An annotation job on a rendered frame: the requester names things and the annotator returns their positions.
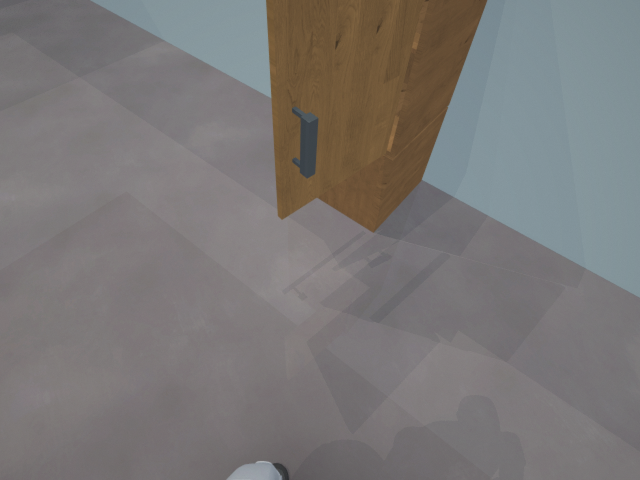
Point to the robot left shin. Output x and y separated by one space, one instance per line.
265 462

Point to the handle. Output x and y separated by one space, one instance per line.
308 142

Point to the cupboard door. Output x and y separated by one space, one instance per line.
345 62

